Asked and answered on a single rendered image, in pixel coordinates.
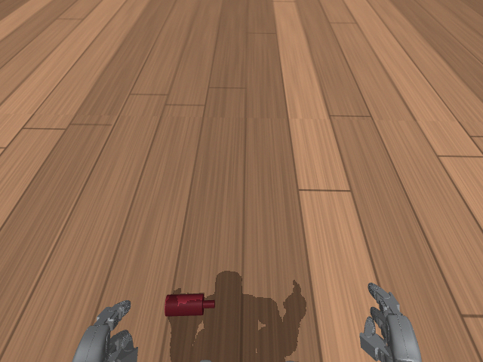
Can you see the bottle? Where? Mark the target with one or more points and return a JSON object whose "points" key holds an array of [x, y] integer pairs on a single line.
{"points": [[186, 304]]}

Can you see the left robot hand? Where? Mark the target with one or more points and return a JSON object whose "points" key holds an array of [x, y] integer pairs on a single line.
{"points": [[96, 344]]}

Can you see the right robot hand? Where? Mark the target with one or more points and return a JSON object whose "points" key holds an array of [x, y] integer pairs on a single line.
{"points": [[399, 342]]}

